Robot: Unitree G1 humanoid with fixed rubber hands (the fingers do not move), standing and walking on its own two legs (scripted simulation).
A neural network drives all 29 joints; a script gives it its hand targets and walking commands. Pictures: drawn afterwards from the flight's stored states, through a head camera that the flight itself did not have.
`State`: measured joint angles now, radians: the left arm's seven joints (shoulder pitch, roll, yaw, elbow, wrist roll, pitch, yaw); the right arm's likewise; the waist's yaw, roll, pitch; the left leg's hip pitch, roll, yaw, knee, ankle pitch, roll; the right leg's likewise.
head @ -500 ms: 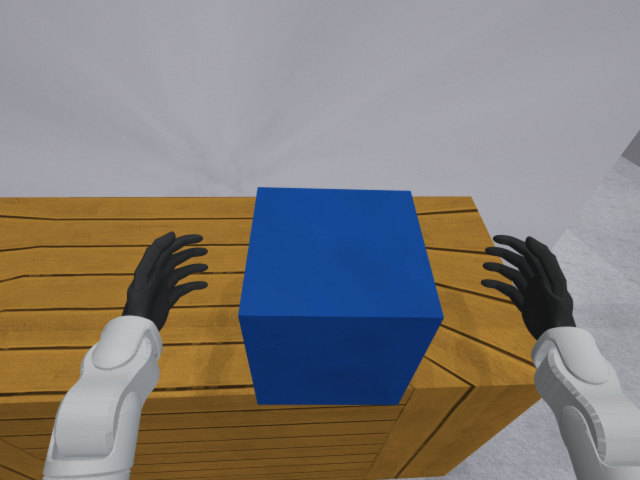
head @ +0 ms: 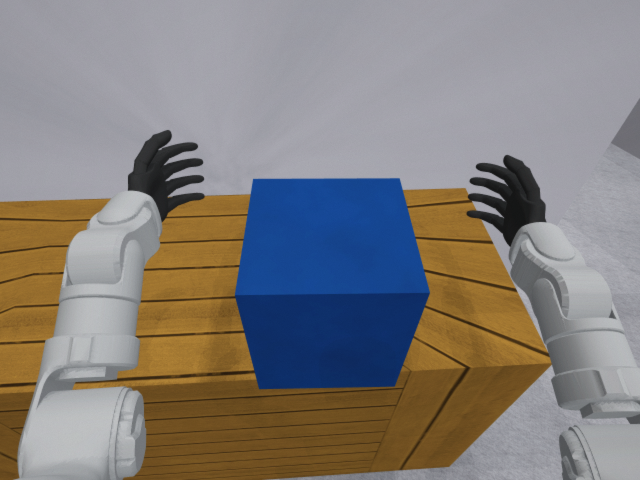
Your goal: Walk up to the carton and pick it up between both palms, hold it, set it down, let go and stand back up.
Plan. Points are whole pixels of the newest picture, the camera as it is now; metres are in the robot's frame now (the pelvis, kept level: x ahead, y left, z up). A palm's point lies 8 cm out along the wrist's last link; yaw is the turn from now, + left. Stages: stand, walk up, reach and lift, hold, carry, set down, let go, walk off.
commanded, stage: reach and lift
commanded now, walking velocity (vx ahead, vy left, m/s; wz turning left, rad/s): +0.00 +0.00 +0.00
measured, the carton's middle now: (327, 287) +0.40 -0.01 +0.01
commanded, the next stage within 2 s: none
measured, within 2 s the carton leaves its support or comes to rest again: neither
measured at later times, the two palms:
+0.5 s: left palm (162, 213) +0.43 +0.21 +0.13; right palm (483, 224) +0.42 -0.22 +0.11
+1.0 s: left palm (191, 262) +0.41 +0.18 +0.06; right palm (446, 263) +0.40 -0.18 +0.05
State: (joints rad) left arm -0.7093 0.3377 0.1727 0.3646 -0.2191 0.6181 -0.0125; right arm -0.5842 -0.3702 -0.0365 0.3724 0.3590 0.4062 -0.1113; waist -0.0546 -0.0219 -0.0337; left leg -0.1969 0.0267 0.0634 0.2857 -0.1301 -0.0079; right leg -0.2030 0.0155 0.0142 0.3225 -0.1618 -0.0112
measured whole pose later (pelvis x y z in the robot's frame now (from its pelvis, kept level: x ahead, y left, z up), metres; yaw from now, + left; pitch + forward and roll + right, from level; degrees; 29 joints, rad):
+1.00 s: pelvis +0.00 -0.01 -0.01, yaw +2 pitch +12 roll +0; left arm -0.77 0.23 0.07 1.12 -0.14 -0.13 0.02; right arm -0.69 -0.15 0.00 0.97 0.24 -0.10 -0.11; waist -0.04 0.00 -0.14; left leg -0.46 0.05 0.02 0.43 -0.17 -0.03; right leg -0.43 0.03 -0.03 0.42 -0.19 -0.03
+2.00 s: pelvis +0.00 +0.00 -0.01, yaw +1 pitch +11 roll -1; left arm -0.85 0.05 0.37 1.18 0.23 -0.23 0.08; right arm -0.77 -0.01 -0.34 1.11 -0.10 -0.26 -0.12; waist -0.06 0.02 -0.10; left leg -0.43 0.04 0.03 0.41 -0.17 -0.01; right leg -0.39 0.03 -0.01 0.36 -0.16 -0.01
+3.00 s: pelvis +0.01 +0.00 +0.00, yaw +2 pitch +4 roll +0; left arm -0.63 -0.07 0.37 0.82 0.35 -0.13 0.01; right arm -0.54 0.08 -0.46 0.89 -0.29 -0.33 -0.07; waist -0.05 -0.04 -0.04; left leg -0.22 0.03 0.03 0.29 -0.14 -0.02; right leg -0.18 0.02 -0.02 0.25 -0.14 -0.01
